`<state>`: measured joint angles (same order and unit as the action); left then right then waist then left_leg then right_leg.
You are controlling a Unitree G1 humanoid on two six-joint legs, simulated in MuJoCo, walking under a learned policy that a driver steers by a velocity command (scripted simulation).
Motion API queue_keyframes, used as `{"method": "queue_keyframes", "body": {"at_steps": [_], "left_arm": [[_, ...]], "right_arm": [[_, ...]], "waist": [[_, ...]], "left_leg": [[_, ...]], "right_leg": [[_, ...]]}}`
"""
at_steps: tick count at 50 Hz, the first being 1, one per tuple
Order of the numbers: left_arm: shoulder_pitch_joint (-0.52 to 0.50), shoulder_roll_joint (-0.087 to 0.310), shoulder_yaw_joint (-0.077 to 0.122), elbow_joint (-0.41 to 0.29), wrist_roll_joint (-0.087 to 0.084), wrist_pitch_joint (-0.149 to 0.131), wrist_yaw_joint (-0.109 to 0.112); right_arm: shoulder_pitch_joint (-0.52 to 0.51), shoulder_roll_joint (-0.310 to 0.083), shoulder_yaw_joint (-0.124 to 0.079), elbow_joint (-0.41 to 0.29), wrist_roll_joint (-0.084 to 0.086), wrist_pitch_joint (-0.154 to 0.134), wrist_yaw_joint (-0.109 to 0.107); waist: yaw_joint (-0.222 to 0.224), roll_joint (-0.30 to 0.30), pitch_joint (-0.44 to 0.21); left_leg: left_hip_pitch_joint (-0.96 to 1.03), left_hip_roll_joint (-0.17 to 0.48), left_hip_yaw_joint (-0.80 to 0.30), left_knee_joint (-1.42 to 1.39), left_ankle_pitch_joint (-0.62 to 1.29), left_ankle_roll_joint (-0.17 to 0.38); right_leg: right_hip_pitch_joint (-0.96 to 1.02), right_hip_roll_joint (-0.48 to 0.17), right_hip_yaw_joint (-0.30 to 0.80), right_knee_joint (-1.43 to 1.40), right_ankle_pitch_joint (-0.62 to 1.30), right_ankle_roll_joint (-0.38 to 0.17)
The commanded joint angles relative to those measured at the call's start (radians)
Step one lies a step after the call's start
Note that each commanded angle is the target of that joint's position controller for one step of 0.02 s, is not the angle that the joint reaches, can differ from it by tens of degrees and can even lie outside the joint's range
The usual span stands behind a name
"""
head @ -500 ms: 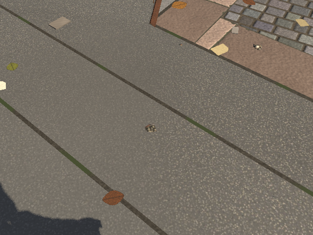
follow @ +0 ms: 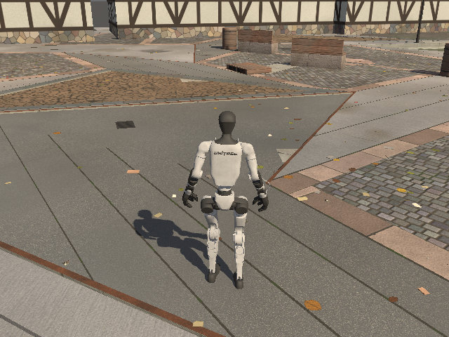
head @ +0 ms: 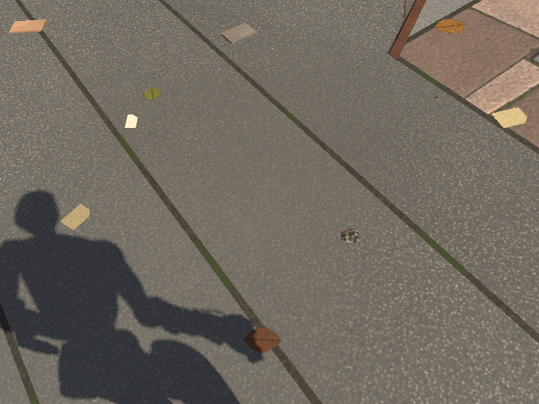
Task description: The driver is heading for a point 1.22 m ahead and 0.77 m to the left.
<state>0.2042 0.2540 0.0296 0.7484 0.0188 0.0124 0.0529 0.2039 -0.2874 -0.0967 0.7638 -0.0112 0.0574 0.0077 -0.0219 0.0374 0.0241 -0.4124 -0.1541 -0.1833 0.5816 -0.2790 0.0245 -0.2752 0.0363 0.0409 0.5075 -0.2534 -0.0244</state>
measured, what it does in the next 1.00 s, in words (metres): steps on the spot, turning left: left foot, then right foot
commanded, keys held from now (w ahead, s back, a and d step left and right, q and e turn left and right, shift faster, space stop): q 1.00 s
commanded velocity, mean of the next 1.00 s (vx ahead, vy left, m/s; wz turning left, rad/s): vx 0.00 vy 0.00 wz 0.59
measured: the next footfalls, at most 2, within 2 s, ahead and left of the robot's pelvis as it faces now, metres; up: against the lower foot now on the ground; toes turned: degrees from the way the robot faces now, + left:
left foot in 0.42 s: -0.01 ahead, +0.10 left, +0.00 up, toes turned +16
right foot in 0.90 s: +0.09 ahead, -0.06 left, +0.00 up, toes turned +37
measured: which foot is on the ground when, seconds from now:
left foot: up 0.00-0.40, down 0.42-0.90, up 0.92-1.00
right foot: down 0.00-0.42, up 0.44-0.88, down 0.90-1.00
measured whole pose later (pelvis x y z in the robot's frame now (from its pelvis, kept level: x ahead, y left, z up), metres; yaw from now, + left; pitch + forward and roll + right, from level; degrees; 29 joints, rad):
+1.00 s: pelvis -0.01 -0.01 +0.00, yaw +36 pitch +0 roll +1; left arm 0.18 0.27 0.02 0.65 0.02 0.03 0.03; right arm 0.23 -0.33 -0.08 0.71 -0.02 0.06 0.01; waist -0.03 0.05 0.06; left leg -0.41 -0.15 -0.16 0.91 -0.46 0.00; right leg -0.25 0.02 0.00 0.49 -0.24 -0.04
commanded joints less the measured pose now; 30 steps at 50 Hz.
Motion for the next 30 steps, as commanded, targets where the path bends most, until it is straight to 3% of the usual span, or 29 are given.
{"method": "queue_keyframes", "body": {"at_steps": [1,2,3,5,10,16,18,20,21,22,23,24,25,27,30], "left_arm": [[-0.013,0.184,0.046,-0.091,0.022,-0.015,0.002],[-0.055,0.133,0.031,-0.097,0.013,-0.018,-0.001],[-0.082,0.12,0.027,-0.108,0.009,-0.019,-0.004],[-0.061,0.118,0.027,-0.117,0.009,-0.02,-0.004],[0.084,0.158,0.05,-0.09,0.007,-0.017,-0.007],[0.058,0.197,0.068,-0.092,0.013,-0.013,-0.032],[0.053,0.208,0.072,-0.088,0.006,-0.009,-0.037],[0.052,0.203,0.073,-0.079,-0.008,-0.001,-0.038],[0.082,0.163,0.064,-0.089,0.0,0.006,-0.041],[0.031,0.085,0.037,-0.174,0.007,0.015,-0.038],[-0.028,0.131,0.043,-0.167,0.012,0.029,-0.026],[-0.025,0.135,0.046,-0.156,-0.002,0.034,-0.029],[-0.013,0.143,0.05,-0.139,-0.01,0.03,-0.033],[0.026,0.167,0.059,-0.114,0.011,0.027,-0.04],[0.031,0.145,0.052,-0.109,0.007,0.034,-0.046]], "right_arm": [[-0.011,-0.136,-0.033,-0.079,-0.028,-0.022,-0.007],[0.021,-0.129,-0.036,-0.06,-0.025,-0.018,0.001],[0.055,-0.121,-0.034,-0.046,-0.023,-0.01,0.009],[0.068,-0.111,-0.028,-0.041,-0.015,0.004,0.028],[-0.057,-0.084,-0.005,-0.098,-0.004,0.018,0.044],[-0.081,-0.071,0.012,-0.138,0.011,0.019,0.048],[-0.066,-0.072,0.013,-0.145,0.012,0.012,0.045],[-0.004,-0.077,0.013,-0.129,-0.007,-0.007,0.03],[0.036,-0.159,-0.004,-0.126,-0.024,-0.024,0.019],[0.062,-0.315,-0.039,-0.146,-0.007,-0.03,0.016],[0.141,-0.273,-0.042,-0.128,0.004,-0.029,0.013],[0.092,-0.215,-0.021,-0.125,0.005,-0.026,0.008],[0.009,-0.171,-0.006,-0.134,0.004,-0.021,0.002],[-0.054,-0.142,0.005,-0.148,0.008,-0.019,-0.007],[-0.007,-0.164,-0.001,-0.134,0.006,-0.025,-0.002]], "waist": [[0.002,-0.161,-0.011],[-0.032,-0.116,-0.012],[-0.05,-0.132,-0.024],[-0.029,-0.182,-0.046],[0.062,-0.192,-0.058],[0.065,-0.24,-0.071],[0.054,-0.239,-0.077],[0.002,-0.157,-0.09],[-0.006,0.047,-0.105],[-0.004,0.274,-0.073],[-0.077,0.132,-0.113],[-0.033,0.098,-0.061],[0.007,0.076,-0.015],[0.036,0.106,-0.032],[0.028,0.065,-0.069]], "left_leg": [[-0.15,0.043,0.058,0.405,-0.249,-0.03],[-0.125,0.048,0.064,0.479,-0.194,-0.032],[-0.124,0.052,0.081,0.545,-0.149,-0.041],[-0.159,0.062,0.119,0.604,-0.129,-0.065],[-0.203,0.102,0.153,0.446,-0.151,-0.097],[0.03,0.116,0.246,0.172,-0.193,-0.05],[0.091,0.109,0.266,0.059,-0.155,-0.027],[0.259,0.1,0.243,-0.199,0.059,0.003],[0.408,0.267,-0.014,-0.304,0.13,0.042],[0.427,0.541,-0.377,-0.273,0.585,0.203],[0.423,0.538,-0.322,-0.24,0.628,0.294],[0.373,0.474,-0.232,-0.24,0.574,0.283],[0.313,0.395,-0.158,-0.257,0.491,0.235],[0.294,0.309,-0.095,-0.252,0.514,0.191],[0.304,0.3,-0.115,-0.244,0.496,0.197]], "right_leg": [[0.035,-0.416,0.402,-0.299,0.103,-0.217],[0.023,-0.346,0.283,-0.262,0.213,-0.19],[0.051,-0.287,0.186,-0.235,0.295,-0.161],[0.129,-0.245,0.084,-0.194,0.455,-0.155],[0.302,-0.299,0.054,-0.152,0.539,-0.186],[0.206,-0.321,-0.03,-0.105,0.534,-0.167],[0.191,-0.329,-0.044,-0.06,0.52,-0.148],[0.088,-0.3,-0.112,0.073,0.367,-0.065],[-0.101,-0.23,-0.188,0.293,0.091,0.004],[-0.366,-0.046,-0.187,0.45,-0.405,0.064],[-0.358,-0.07,-0.044,0.591,-0.41,0.065],[-0.363,-0.081,-0.017,0.628,-0.329,0.061],[-0.343,-0.095,-0.001,0.595,-0.235,0.059],[-0.297,-0.081,-0.018,0.58,-0.144,0.068],[-0.284,-0.06,-0.019,0.551,-0.123,0.077]]}}
Velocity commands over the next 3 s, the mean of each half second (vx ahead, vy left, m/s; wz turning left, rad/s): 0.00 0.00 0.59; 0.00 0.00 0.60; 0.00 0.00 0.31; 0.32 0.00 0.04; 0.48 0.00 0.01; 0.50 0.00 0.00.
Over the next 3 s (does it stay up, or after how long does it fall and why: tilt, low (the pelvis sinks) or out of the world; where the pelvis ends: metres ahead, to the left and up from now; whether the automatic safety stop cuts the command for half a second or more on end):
stays up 0.49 0.43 0.01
